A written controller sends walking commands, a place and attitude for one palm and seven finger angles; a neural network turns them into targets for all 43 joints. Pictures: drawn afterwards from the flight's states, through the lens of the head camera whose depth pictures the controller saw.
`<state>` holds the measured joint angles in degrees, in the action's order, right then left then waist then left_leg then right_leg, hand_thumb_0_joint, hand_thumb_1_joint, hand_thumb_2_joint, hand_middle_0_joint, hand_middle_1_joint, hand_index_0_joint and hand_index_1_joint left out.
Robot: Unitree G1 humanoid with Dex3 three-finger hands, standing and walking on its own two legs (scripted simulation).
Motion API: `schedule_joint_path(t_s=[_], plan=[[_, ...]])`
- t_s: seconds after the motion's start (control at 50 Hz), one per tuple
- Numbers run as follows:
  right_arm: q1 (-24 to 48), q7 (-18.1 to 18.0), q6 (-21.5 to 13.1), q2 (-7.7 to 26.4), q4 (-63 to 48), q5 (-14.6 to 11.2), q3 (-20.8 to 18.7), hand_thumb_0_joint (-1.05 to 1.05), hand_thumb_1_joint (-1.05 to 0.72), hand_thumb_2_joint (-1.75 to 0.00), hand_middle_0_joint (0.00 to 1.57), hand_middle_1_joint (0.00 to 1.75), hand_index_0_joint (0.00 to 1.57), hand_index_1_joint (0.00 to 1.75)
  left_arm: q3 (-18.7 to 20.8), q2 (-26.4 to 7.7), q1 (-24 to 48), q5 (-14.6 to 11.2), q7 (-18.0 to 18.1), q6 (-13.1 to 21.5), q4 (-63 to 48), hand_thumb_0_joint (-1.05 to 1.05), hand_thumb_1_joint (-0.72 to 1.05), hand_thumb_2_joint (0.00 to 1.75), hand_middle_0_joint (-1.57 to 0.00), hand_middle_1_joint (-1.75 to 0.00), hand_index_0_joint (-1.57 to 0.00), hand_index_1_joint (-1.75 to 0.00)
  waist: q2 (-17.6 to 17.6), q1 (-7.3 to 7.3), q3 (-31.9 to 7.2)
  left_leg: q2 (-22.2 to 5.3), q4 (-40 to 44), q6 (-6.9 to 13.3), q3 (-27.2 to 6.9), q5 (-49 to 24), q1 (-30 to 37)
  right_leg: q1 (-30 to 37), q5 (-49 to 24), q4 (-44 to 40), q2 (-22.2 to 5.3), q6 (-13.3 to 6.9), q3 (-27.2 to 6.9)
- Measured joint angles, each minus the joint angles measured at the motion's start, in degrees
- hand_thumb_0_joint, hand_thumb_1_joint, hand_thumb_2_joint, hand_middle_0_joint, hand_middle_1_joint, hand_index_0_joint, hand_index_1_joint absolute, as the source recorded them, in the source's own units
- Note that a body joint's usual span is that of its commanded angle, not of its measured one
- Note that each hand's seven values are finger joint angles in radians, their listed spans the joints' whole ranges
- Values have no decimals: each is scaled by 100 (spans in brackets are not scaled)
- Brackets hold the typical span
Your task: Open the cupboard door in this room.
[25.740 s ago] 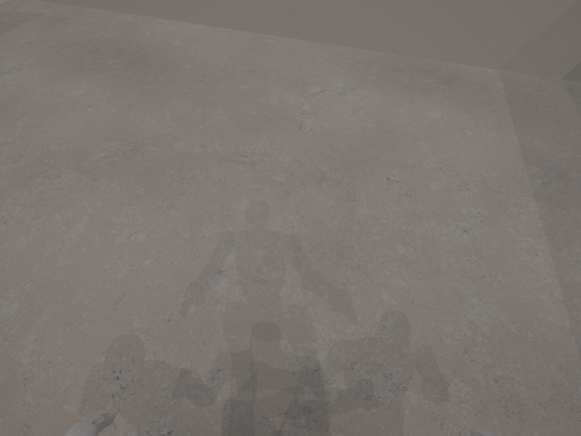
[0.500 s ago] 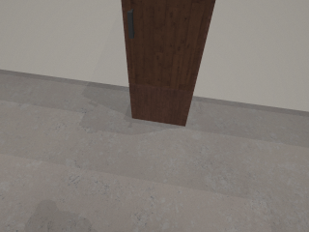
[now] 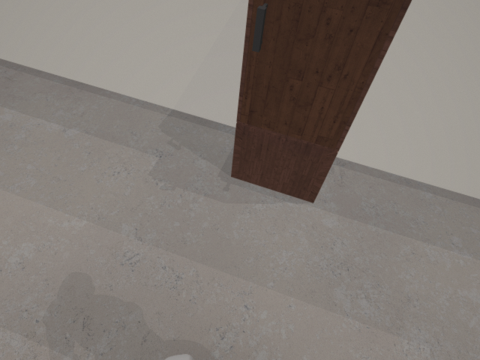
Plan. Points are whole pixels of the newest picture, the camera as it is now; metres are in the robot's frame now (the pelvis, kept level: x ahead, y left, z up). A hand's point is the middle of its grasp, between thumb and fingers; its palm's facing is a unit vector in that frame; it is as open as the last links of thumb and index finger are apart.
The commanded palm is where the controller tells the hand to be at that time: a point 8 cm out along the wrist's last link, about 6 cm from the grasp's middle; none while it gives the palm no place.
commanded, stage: walk to a spot facing it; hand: left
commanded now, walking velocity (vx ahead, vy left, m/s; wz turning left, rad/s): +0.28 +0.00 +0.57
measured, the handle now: (260, 27) +1.07 +0.00 +0.08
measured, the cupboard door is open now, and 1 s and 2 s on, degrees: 0 0 0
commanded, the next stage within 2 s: turn to face it in 0.22 s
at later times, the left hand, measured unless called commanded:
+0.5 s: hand (139, 307) +0.24 +0.21 -0.15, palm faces +0.07 -0.98 -0.20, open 7.4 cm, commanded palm none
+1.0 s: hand (158, 291) +0.27 +0.18 -0.15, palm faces -0.03 -0.97 -0.24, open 7.4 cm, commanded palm none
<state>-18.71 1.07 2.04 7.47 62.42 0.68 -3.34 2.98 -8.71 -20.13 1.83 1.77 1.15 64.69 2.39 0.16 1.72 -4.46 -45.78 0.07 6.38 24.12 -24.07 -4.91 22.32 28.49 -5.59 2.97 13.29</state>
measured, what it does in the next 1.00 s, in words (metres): walks ahead: right foot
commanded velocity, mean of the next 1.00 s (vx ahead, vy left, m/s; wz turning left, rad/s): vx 0.07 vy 0.00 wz -0.27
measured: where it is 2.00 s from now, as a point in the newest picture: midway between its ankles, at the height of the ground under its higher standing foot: (234, 337)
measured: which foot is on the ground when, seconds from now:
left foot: down 0.00-0.58, up 0.60-1.00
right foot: down 0.00-0.06, up 0.08-0.56, down 0.58-1.00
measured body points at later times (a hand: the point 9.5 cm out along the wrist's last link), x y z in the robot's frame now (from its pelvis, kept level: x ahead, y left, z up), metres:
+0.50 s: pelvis +0.15 +0.02 +0.01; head +0.18 +0.02 +0.46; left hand +0.23 +0.26 -0.14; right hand +0.15 -0.19 -0.15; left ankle +0.05 +0.11 -0.73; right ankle +0.26 -0.08 -0.69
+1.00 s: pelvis +0.21 -0.02 +0.01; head +0.24 -0.03 +0.46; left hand +0.27 +0.23 -0.14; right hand +0.29 -0.28 -0.14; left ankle +0.22 +0.16 -0.68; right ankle +0.28 -0.08 -0.73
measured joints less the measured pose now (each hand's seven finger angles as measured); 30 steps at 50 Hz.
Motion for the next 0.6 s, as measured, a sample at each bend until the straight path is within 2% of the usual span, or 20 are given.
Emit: schedule_joint_path(t_s=[0.04, 0.06, 0.08, 0.12, 0.14, 0.2, 0.28, 0.36, 0.46, 0.52, 0.56, 0.58, 0.6], plan=[[50, 32, -108, 86, -162, 13, -11, 1, -91, -90, 20, 30, 19, 30, 37, -102, 34, -13, -43, 13, -49, 0, 90, 90, -20, -30, -20, -30, 93, -24, 70, 6, 563, 24, 102, -297, 154, -35, 260, 348, -209, 134, 102], [87, 33, -194, 149, -243, 35, -29, 1, -91, -90, 20, 30, 19, 30, 52, -137, 57, -38, -78, -6, -79, 0, 90, 90, -20, -30, -20, -30, 123, -49, 109, 77, 619, 98, 145, -745, 153, -192, 427, 791, -356, 109, 87], [144, 13, -279, 199, -308, 52, -53, 1, -91, -90, 20, 30, 20, 30, 63, -170, 117, -62, -113, -57, -106, 0, 90, 90, -20, -30, -20, -30, 123, -77, 152, 143, 453, 204, 157, -758, 88, -491, 649, 1497, -398, 95, -124], [251, -41, -363, 261, -377, 51, -73, 1, -91, -90, 20, 30, 20, 30, 81, -237, 292, -57, -143, -172, -171, 0, 90, 90, -20, -30, -20, -30, 71, -115, 200, 227, 396, 365, 170, -504, 135, -1208, 770, 2934, -258, 8, -615], [271, -66, -375, 272, -401, 52, -73, 0, -91, -90, 20, 30, 20, 30, 98, -271, 401, -45, -153, -199, -208, 0, 90, 90, -20, -30, -20, -30, 39, -140, 193, 276, 526, 405, 159, -460, 214, -1539, 612, 3445, -197, -29, -746], [251, -131, -442, 236, -392, 56, -28, 0, -91, -90, 20, 30, 19, 30, 129, -373, 770, 3, -191, -149, -398, 1, 91, 90, -19, -30, -19, -30, -16, -160, 175, 455, 1187, 412, 74, -688, 558, -2301, -160, 4098, -130, -38, -937], [142, -155, -546, 94, -287, 26, 57, 0, -91, -90, 20, 30, 20, 30, 108, -438, 1104, 4, -187, -40, -675, 0, 91, 90, -19, -30, -19, -30, -33, -111, 104, 630, 2059, 422, -50, -960, 1129, -2842, -799, 3961, -103, 63, -1039], [24, -167, -586, -71, -175, 15, 104, 0, -91, -90, 20, 30, 20, 30, 56, -414, 1259, -21, -163, -55, -755, 0, 91, 90, -19, -30, -19, -30, -41, -108, 24, 688, 2556, 376, -137, -975, 1673, -2992, -966, 3486, -83, 129, -1020], [-13, -195, -551, -176, -84, 61, 138, 0, -91, -90, 21, 30, 20, 30, -28, -242, 1293, -58, -147, -144, -732, 0, 91, 90, -19, -30, -19, -30, -105, -106, 104, 620, 2654, 225, -33, -667, 2215, -2776, -1018, 2277, 41, 4, -901], [22, -209, -481, -143, -49, 75, 123, 0, -90, -90, 21, 30, 20, 30, -63, -87, 1228, -71, -177, -165, -739, 0, 91, 90, -19, -30, -19, -30, -213, -117, 230, 502, 2344, 93, 136, -264, 2398, -2453, -1049, 1439, 181, -140, -781], [25, -214, -411, -83, -29, 51, 97, 0, -90, -90, 21, 30, 20, 30, -82, -2, 1123, -69, -211, -119, -778, 0, 91, 90, -19, -30, -19, -30, -306, -87, 303, 365, 1841, -14, 254, 145, 2405, -2115, -1341, 898, 296, -219, -689], [28, -209, -369, -56, -14, 28, 77, 0, -90, -90, 21, 30, 20, 30, -89, 15, 1061, -55, -221, -58, -792, 0, 90, 90, -19, -30, -19, -30, -331, -59, 327, 273, 1312, -63, 295, 359, 2258, -1956, -1443, 734, 357, -399, -664], [112, -202, -312, -6, 1, 1, 54, 0, -90, -90, 21, 30, 20, 30, -83, 49, 1038, -49, -211, 12, -786, 0, 90, 90, -19, -30, -19, -30, -388, -17, 387, 193, 442, -113, 214, 530, 1929, -1994, -1243, 883, 451, -596, -662]])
